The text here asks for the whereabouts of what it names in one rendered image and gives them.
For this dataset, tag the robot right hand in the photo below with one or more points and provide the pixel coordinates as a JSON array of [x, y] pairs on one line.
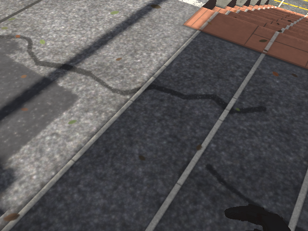
[[257, 215]]

